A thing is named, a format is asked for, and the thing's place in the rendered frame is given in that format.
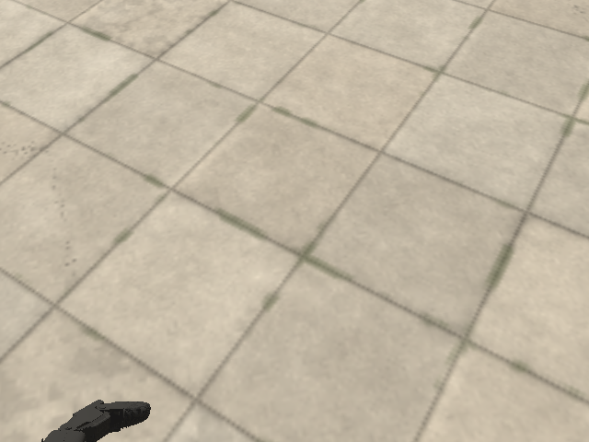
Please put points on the left robot hand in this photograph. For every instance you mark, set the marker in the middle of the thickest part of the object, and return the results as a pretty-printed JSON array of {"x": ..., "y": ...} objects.
[{"x": 98, "y": 419}]

